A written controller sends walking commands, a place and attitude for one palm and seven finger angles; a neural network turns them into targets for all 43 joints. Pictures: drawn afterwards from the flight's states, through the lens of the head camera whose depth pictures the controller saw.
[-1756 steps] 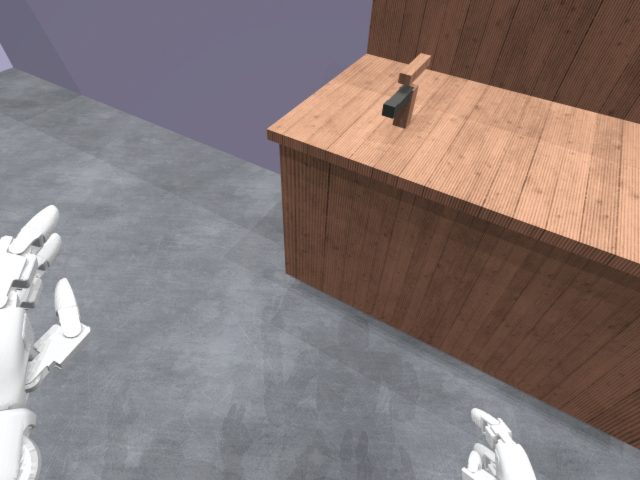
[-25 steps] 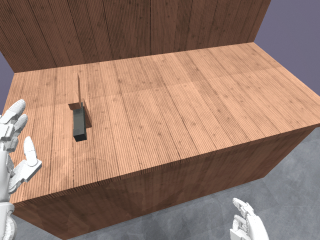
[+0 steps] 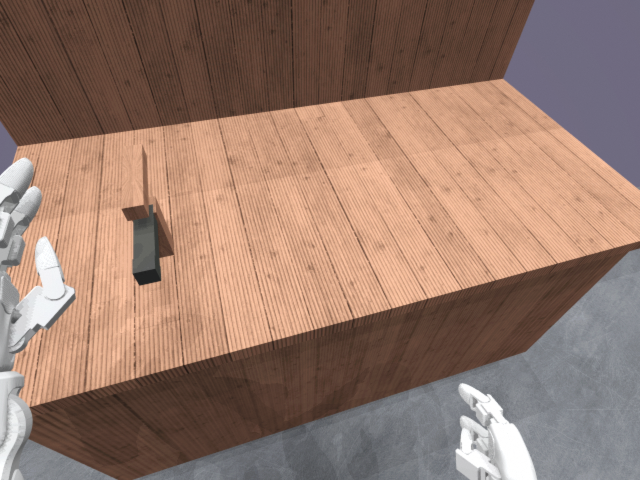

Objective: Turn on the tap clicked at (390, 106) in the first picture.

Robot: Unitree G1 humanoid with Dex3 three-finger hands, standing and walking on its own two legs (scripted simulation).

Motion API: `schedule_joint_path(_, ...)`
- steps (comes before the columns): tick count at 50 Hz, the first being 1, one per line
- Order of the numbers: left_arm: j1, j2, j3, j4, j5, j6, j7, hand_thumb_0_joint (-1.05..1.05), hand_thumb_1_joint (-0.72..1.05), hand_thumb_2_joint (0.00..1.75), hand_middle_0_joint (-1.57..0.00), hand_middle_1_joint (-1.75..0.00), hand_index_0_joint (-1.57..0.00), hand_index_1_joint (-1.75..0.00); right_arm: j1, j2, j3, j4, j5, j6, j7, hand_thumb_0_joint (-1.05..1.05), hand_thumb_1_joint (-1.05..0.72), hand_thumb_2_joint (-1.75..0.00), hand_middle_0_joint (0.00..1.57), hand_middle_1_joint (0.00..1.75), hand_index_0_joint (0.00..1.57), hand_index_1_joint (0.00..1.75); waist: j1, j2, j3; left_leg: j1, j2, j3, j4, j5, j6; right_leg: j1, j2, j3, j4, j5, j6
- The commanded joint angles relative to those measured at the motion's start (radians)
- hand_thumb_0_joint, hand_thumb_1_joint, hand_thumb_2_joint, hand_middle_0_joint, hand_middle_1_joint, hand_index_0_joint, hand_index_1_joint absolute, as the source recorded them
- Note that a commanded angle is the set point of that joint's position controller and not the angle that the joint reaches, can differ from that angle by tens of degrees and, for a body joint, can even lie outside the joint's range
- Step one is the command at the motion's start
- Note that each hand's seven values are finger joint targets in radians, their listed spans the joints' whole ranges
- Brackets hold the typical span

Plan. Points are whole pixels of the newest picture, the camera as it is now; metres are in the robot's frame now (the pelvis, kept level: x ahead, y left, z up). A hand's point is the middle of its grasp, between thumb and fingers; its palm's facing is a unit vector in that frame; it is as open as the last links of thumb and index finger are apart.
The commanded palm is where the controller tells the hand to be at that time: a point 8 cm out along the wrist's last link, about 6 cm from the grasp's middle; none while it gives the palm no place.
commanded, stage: look again from close up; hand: left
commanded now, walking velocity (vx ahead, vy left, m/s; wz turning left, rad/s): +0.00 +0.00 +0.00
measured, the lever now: (147, 270) +0.35 +0.27 +0.05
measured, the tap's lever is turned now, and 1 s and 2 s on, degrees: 0 0 0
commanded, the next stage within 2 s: come to a stop and stand still in 0.06 s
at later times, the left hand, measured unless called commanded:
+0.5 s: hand (16, 251) +0.24 +0.28 +0.22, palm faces +0.51 -0.75 -0.42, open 7.4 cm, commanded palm +0.14 +0.28 +0.18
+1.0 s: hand (74, 310) +0.22 +0.25 +0.16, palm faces +0.36 -0.86 -0.36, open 7.4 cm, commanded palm +0.16 +0.28 +0.18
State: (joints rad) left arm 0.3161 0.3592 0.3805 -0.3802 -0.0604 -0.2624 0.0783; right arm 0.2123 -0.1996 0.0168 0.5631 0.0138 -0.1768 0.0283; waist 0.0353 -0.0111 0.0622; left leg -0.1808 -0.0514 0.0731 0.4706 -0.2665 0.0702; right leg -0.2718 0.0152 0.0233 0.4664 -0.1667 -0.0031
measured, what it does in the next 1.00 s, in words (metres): stands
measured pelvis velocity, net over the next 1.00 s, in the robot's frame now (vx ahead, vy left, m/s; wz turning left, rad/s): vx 0.00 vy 0.01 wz -0.01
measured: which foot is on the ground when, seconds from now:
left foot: down 0.00-1.00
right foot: down 0.00-1.00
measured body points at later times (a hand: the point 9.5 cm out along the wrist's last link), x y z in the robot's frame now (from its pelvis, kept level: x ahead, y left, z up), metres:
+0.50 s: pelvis -0.01 +0.00 -0.01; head +0.02 +0.01 +0.44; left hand +0.21 +0.32 +0.24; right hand +0.19 -0.21 -0.08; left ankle +0.00 +0.07 -0.74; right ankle +0.05 -0.12 -0.74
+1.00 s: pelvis +0.00 +0.01 +0.00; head +0.01 +0.03 +0.45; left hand +0.19 +0.29 +0.18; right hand +0.17 -0.22 -0.06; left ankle -0.01 +0.07 -0.74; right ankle +0.05 -0.12 -0.74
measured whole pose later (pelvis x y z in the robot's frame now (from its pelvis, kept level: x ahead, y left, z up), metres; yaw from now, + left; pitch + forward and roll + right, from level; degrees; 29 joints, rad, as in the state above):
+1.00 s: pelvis +0.00 +0.01 +0.00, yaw +0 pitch -2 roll -1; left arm 0.37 0.37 0.35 -0.40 -0.03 -0.26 0.07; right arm 0.22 -0.21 0.02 0.58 0.01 -0.15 -0.01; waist 0.02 -0.03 0.05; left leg -0.18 -0.04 0.08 0.48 -0.27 0.07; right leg -0.25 0.03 0.02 0.42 -0.14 0.00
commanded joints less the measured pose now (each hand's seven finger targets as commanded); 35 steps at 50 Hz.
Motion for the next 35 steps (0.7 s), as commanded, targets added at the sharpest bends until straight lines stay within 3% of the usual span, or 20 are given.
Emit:
schedule_joint_path(1, 0.009, 0.225, 0.131, -0.219, -0.004, -0.068, 0.025, 0.00, 0.90, 0.90, -0.20, -0.30, -0.20, -0.30, -0.073, -0.125, -0.051, -0.153, 0.008, -0.042, -0.030, 0.00, -0.90, -0.90, 0.20, 0.30, 0.20, 0.30, 0.008, -0.086, -0.141, -0.148, 0.120, -0.129, -0.115, 0.027, -0.046, 0.198, -0.072, 0.068, -0.050, 0.061, -0.015)
schedule_joint_path(3, -0.029, 0.247, 0.155, -0.241, -0.006, -0.082, 0.027, 0.00, 0.90, 0.90, -0.20, -0.30, -0.20, -0.30, -0.079, -0.120, -0.052, -0.153, 0.005, -0.044, -0.048, 0.00, -0.90, -0.90, 0.20, 0.30, 0.20, 0.30, 0.001, -0.039, -0.136, -0.118, 0.103, -0.129, -0.094, 0.025, -0.042, 0.162, -0.086, 0.107, -0.083, 0.041, -0.027)
schedule_joint_path(4, -0.068, 0.288, 0.182, -0.290, -0.005, -0.088, 0.030, 0.00, 0.90, 0.90, -0.20, -0.30, -0.20, -0.30, -0.095, -0.120, -0.045, -0.149, 0.005, -0.043, -0.051, 0.00, -0.90, -0.90, 0.20, 0.30, 0.20, 0.30, -0.002, 0.032, -0.133, -0.101, 0.100, -0.126, -0.091, 0.041, -0.043, 0.152, -0.086, 0.099, -0.077, 0.063, -0.030)
schedule_joint_path(7, -0.064, 0.219, 0.120, -0.275, -0.007, -0.095, 0.022, 0.00, 0.90, 0.90, -0.20, -0.30, -0.20, -0.30, -0.083, -0.114, -0.043, -0.143, 0.003, -0.052, -0.056, 0.00, -0.90, -0.90, 0.20, 0.30, 0.20, 0.30, -0.001, 0.110, -0.155, -0.081, 0.103, -0.127, -0.095, 0.066, -0.042, 0.172, -0.082, 0.092, -0.068, 0.085, -0.030)
schedule_joint_path(10, -0.034, 0.174, 0.081, -0.266, -0.007, -0.091, 0.022, 0.00, 0.90, 0.90, -0.20, -0.30, -0.20, -0.30, -0.078, -0.120, -0.044, -0.130, 0.001, -0.063, -0.052, 0.00, -0.90, -0.90, 0.20, 0.30, 0.20, 0.30, -0.003, 0.056, -0.172, -0.039, 0.103, -0.117, -0.078, 0.138, -0.048, 0.177, -0.080, 0.078, -0.075, 0.153, -0.026)
schedule_joint_path(12, -0.026, 0.149, 0.049, -0.267, -0.001, -0.086, 0.024, 0.00, 0.90, 0.90, -0.20, -0.30, -0.20, -0.30, -0.069, -0.128, -0.050, -0.128, 0.001, -0.065, -0.047, 0.00, -0.90, -0.90, 0.20, 0.30, 0.20, 0.30, -0.004, 0.057, -0.169, -0.039, 0.104, -0.115, -0.081, 0.157, -0.052, 0.185, -0.080, 0.086, -0.073, 0.177, -0.025)
schedule_joint_path(17, -0.010, 0.151, 0.052, -0.220, 0.008, -0.072, 0.027, 0.00, 0.90, 0.90, -0.20, -0.30, -0.20, -0.30, -0.073, -0.131, -0.051, -0.124, 0.001, -0.047, -0.048, 0.00, -0.90, -0.90, 0.20, 0.30, 0.20, 0.30, -0.004, 0.030, -0.129, -0.065, 0.113, -0.119, -0.115, 0.112, -0.052, 0.171, -0.067, 0.078, -0.089, 0.126, -0.018)
schedule_joint_path(18, -1.063, 0.954, 0.599, -0.516, 0.187, -0.168, 0.031, 0.00, 0.90, 0.90, -0.20, -0.30, -0.20, -0.30, 0.028, -0.186, -0.030, -0.096, -0.069, -0.090, -0.042, 0.00, -0.90, -0.90, 0.20, 0.30, 0.20, 0.30, -0.007, 0.065, 0.028, -0.216, 0.123, -0.078, -0.038, 0.212, -0.026, 0.070, -0.031, 0.061, -0.097, 0.129, 0.030)
schedule_joint_path(19, -0.756, 0.549, 0.371, -0.145, 0.085, -0.116, 0.017, 0.00, 0.90, 0.90, -0.20, -0.30, -0.20, -0.30, -0.080, -0.081, -0.025, -0.059, 0.000, -0.057, -0.035, 0.00, -0.90, -0.90, 0.20, 0.30, 0.20, 0.30, -0.005, 0.313, -0.071, -0.031, 0.189, -0.145, -0.014, 0.364, -0.068, -0.048, -0.144, -0.006, 0.012, 0.047, -0.088)
schedule_joint_path(20, -0.459, 0.306, 0.197, 0.008, 0.071, -0.089, -0.019, 0.00, 0.90, 0.90, -0.20, -0.30, -0.20, -0.30, -0.020, -0.103, -0.056, -0.073, -0.020, -0.054, -0.017, 0.00, -0.90, -0.90, 0.20, 0.30, 0.20, 0.30, -0.013, 0.322, -0.193, 0.087, 0.127, -0.133, -0.044, 0.476, -0.129, -0.007, -0.070, 0.003, 0.100, 0.082, -0.092)
schedule_joint_path(21, -0.329, 0.260, 0.146, -0.069, 0.047, -0.085, -0.040, 0.00, 0.90, 0.90, -0.20, -0.30, -0.20, -0.30, -0.018, -0.125, -0.074, -0.114, -0.012, -0.050, -0.004, 0.00, -0.90, -0.90, 0.20, 0.30, 0.20, 0.30, 0.002, 0.315, -0.240, 0.143, 0.144, -0.108, -0.030, 0.494, -0.118, -0.008, -0.052, 0.019, 0.101, 0.046, -0.070)
schedule_joint_path(23, -0.040, 0.136, 0.059, -0.142, 0.008, -0.059, -0.048, 0.00, 0.90, 0.90, -0.20, -0.30, -0.20, -0.30, -0.040, -0.123, -0.071, -0.153, 0.014, -0.028, 0.021, 0.00, -0.90, -0.90, 0.20, 0.30, 0.20, 0.30, 0.007, 0.228, -0.212, 0.013, 0.168, -0.119, -0.055, 0.315, -0.064, 0.087, -0.063, 0.037, 0.078, 0.071, -0.038)
schedule_joint_path(24, 0.054, 0.092, 0.038, -0.149, -0.004, -0.045, -0.046, 0.00, 0.90, 0.90, -0.20, -0.30, -0.20, -0.30, -0.052, -0.115, -0.066, -0.163, 0.026, -0.020, 0.033, 0.00, -0.90, -0.90, 0.20, 0.30, 0.20, 0.30, 0.013, 0.126, -0.219, -0.009, 0.156, -0.106, -0.064, 0.287, -0.061, 0.134, -0.059, 0.022, 0.058, 0.134, -0.034)
schedule_joint_path(26, 0.090, 0.156, 0.079, -0.205, -0.002, -0.025, -0.030, 0.00, 0.90, 0.90, -0.20, -0.30, -0.20, -0.30, -0.057, -0.131, -0.067, -0.176, 0.030, -0.007, 0.024, 0.00, -0.90, -0.90, 0.20, 0.30, 0.20, 0.30, 0.006, -0.107, -0.189, -0.070, 0.148, -0.109, -0.082, 0.159, -0.062, 0.173, -0.065, 0.030, 0.002, 0.143, -0.024)
schedule_joint_path(27, 0.090, 0.191, 0.116, -0.190, -0.003, -0.017, -0.020, 0.00, 0.90, 0.90, -0.20, -0.30, -0.20, -0.30, -0.070, -0.132, -0.066, -0.172, 0.027, -0.003, 0.010, 0.00, -0.90, -0.90, 0.20, 0.30, 0.20, 0.30, 0.005, -0.185, -0.174, -0.069, 0.142, -0.107, -0.084, 0.090, -0.059, 0.153, -0.071, 0.048, -0.035, 0.107, -0.020)
schedule_joint_path(28, 0.066, 0.213, 0.144, -0.187, -0.006, -0.014, -0.013, 0.00, 0.90, 0.90, -0.20, -0.30, -0.20, -0.30, -0.076, -0.131, -0.060, -0.171, 0.024, 0.000, -0.006, 0.00, -0.90, -0.90, 0.20, 0.30, 0.20, 0.30, 0.001, -0.217, -0.155, -0.077, 0.134, -0.110, -0.094, 0.020, -0.057, 0.129, -0.078, 0.065, -0.065, 0.037, -0.020)
schedule_joint_path(29, 0.048, 0.271, 0.208, -0.198, -0.001, -0.012, 0.002, 0.00, 0.90, 0.90, -0.20, -0.30, -0.20, -0.30, -0.093, -0.136, -0.055, -0.165, 0.023, 0.007, -0.020, 0.00, -0.90, -0.90, 0.20, 0.30, 0.20, 0.30, 0.000, -0.146, -0.147, -0.059, 0.130, -0.100, -0.110, -0.003, -0.052, 0.104, -0.074, 0.074, -0.069, 0.000, -0.022)
schedule_joint_path(30, 0.035, 0.225, 0.175, -0.168, -0.006, -0.016, -0.002, 0.00, 0.90, 0.90, -0.20, -0.30, -0.20, -0.30, -0.089, -0.124, -0.046, -0.166, 0.018, 0.009, -0.032, 0.00, -0.90, -0.90, 0.20, 0.30, 0.20, 0.30, -0.005, -0.127, -0.135, -0.081, 0.128, -0.109, -0.118, -0.039, -0.047, 0.099, -0.080, 0.069, -0.082, -0.045, -0.022)
schedule_joint_path(34, -0.135, 0.266, 0.172, -0.293, 0.018, -0.045, 0.004, 0.00, 0.90, 0.90, -0.20, -0.30, -0.20, -0.30, -0.106, -0.119, -0.029, -0.162, 0.010, -0.009, -0.056, 0.00, -0.90, -0.90, 0.20, 0.30, 0.20, 0.30, -0.006, 0.099, -0.119, -0.090, 0.126, -0.109, -0.140, -0.116, -0.029, 0.103, -0.071, 0.094, -0.073, -0.067, -0.030)
schedule_joint_path(35, -0.137, 0.214, 0.122, -0.259, 0.019, -0.048, 0.001, 0.00, 0.90, 0.90, -0.20, -0.30, -0.20, -0.30, -0.097, -0.116, -0.028, -0.156, 0.007, -0.016, -0.058, 0.00, -0.90, -0.90, 0.20, 0.30, 0.20, 0.30, -0.007, 0.114, -0.115, -0.098, 0.126, -0.109, -0.139, -0.135, -0.027, 0.105, -0.074, 0.085, -0.079, -0.080, -0.029)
